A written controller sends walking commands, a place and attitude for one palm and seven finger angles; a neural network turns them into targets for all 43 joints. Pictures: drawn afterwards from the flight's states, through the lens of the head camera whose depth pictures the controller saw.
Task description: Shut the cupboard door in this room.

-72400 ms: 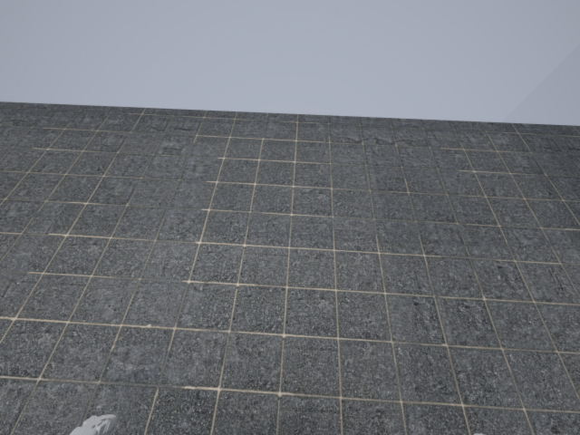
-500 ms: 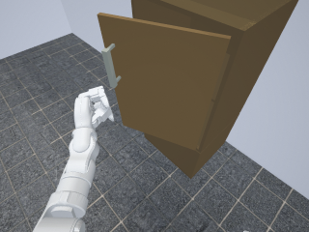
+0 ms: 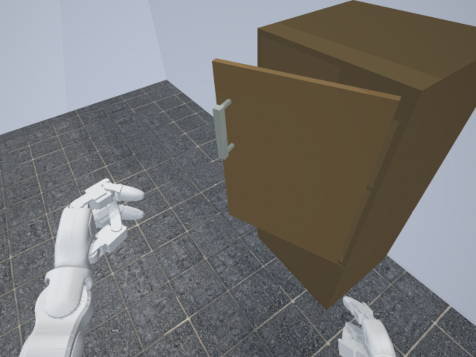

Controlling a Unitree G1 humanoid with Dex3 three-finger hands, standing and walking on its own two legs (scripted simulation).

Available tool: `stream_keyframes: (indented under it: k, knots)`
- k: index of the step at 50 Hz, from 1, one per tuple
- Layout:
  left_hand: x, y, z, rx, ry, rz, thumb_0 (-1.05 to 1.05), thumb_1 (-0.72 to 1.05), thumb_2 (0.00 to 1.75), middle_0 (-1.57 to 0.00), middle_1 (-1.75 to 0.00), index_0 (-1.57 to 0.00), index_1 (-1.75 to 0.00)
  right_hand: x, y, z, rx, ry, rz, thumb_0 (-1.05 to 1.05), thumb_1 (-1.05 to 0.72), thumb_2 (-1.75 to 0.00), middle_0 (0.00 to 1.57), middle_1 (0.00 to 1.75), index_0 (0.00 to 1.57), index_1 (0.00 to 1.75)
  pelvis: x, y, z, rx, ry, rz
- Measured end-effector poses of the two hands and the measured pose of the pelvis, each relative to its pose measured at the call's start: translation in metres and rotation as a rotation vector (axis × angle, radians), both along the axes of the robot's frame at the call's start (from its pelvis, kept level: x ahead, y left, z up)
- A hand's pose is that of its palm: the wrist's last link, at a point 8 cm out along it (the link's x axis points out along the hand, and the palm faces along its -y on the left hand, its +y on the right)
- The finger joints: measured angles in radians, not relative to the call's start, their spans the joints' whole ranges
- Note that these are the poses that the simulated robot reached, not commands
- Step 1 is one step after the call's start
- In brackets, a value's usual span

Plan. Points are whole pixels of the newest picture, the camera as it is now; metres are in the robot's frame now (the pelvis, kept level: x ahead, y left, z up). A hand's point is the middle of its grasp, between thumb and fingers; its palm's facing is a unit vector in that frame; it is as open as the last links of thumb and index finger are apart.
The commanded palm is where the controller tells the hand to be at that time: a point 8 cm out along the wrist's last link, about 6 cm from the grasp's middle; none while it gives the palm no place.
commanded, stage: draw the hand back to the body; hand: left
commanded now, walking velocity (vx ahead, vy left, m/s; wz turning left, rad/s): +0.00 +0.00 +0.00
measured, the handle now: (225, 129) +0.66 +0.12 +0.03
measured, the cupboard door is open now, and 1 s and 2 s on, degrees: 23 23 23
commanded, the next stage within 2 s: step back with the hand held close in 0.64 s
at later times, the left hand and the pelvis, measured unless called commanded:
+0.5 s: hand (44, 267) +0.18 +0.27 +0.15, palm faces +0.49 -0.78 -0.38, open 7.3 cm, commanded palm +0.13 +0.31 +0.17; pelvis -0.01 +0.00 +0.00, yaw +1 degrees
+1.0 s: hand (61, 263) +0.19 +0.26 +0.14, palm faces +0.39 -0.79 -0.48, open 7.4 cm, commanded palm +0.13 +0.30 +0.17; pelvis -0.01 +0.00 -0.01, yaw +0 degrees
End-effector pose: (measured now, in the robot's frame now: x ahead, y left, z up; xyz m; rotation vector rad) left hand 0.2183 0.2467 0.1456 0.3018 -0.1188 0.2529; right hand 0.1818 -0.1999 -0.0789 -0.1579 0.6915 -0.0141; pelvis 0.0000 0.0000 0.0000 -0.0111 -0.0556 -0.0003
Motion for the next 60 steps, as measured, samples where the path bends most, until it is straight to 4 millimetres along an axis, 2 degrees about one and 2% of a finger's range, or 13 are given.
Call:
stream_keyframes:
  k: [7,16,19,27,31,36,44,51,56,60]
  knots:
    - [-0.031,0.033,0.001,0.056,0.044,0.101,0.02,0.89,0.9,-0.61,-0.74,-0.61,-0.73,-0.01,-0.001,-0.007,-0.01,0.05,-0.019,0.01,-0.9,-0.9,0.21,0.3,0.21,0.3,0.005,0.004,0.0,-0.004,-0.002,-0.003]
    - [-0.079,0.067,0.035,0.195,-0.018,0.242,0.02,0.89,0.9,-0.36,-0.48,-0.37,-0.47,-0.01,-0.013,-0.005,-0.042,0.016,-0.032,0.01,-0.9,-0.9,0.2,0.3,0.21,0.3,0.006,0.007,0.0,-0.008,-0.007,0.003]
    - [-0.087,0.07,0.036,0.189,-0.031,0.274,0.02,0.89,0.9,-0.3,-0.41,-0.3,-0.4,-0.008,-0.014,-0.004,-0.048,0.0,-0.024,0.01,-0.91,-0.9,0.2,0.3,0.21,0.3,0.002,0.008,-0.001,-0.007,-0.011,0.007]
    - [-0.081,0.056,0.015,0.11,-0.005,0.243,0.02,0.89,0.9,-0.22,-0.33,-0.23,-0.32,-0.012,-0.016,0.001,-0.057,-0.023,-0.023,0.01,-0.9,-0.9,0.2,0.3,0.21,0.3,-0.007,0.003,0.0,0.0,-0.013,0.006]
    - [-0.079,0.048,0.023,0.133,-0.036,0.206,0.02,0.89,0.9,-0.22,-0.32,-0.22,-0.31,-0.016,-0.018,0.004,-0.055,-0.041,-0.032,0.01,-0.9,-0.9,0.2,0.3,0.21,0.3,-0.005,-0.001,0.0,-0.002,-0.019,0.002]
    - [-0.08,0.048,0.034,0.17,-0.067,0.207,0.02,0.89,0.9,-0.21,-0.31,-0.22,-0.3,-0.019,-0.022,0.002,-0.043,-0.04,-0.044,0.01,-0.9,-0.9,0.2,0.3,0.21,0.3,-0.006,-0.004,0.0,-0.002,-0.025,-0.004]
    - [-0.074,0.051,0.03,0.206,-0.031,0.213,0.02,0.89,0.9,-0.21,-0.31,-0.21,-0.3,-0.027,-0.035,-0.007,-0.058,0.018,-0.063,0.01,-0.9,-0.9,0.21,0.3,0.21,0.3,-0.01,-0.007,-0.002,-0.01,0.033,0.001]
    - [-0.069,0.047,0.021,0.236,0.011,0.138,0.02,0.89,0.9,-0.21,-0.31,-0.21,-0.3,-0.038,-0.049,-0.012,-0.109,0.08,-0.131,0.01,-0.9,-0.9,0.2,0.3,0.21,0.3,-0.012,0.001,-0.006,-0.006,0.079,-0.002]
    - [-0.073,0.054,0.031,0.293,-0.022,0.111,0.02,0.89,0.9,-0.21,-0.31,-0.22,-0.3,-0.044,-0.048,-0.009,-0.124,0.072,-0.165,0.01,-0.91,-0.9,0.2,0.3,0.21,0.3,-0.019,0.006,-0.01,0.002,0.081,-0.011]
    - [-0.084,0.061,0.038,0.316,-0.07,0.115,0.02,0.89,0.9,-0.21,-0.31,-0.22,-0.3,-0.05,-0.042,-0.004,-0.12,0.038,-0.166,0.01,-0.91,-0.9,0.2,0.3,0.21,0.3,-0.031,0.009,-0.013,0.007,0.073,-0.02]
